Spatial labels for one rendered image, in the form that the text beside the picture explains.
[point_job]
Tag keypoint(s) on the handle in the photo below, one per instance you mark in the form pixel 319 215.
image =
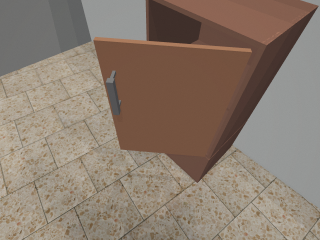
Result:
pixel 113 95

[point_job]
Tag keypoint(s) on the cupboard door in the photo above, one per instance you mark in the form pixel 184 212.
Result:
pixel 173 95

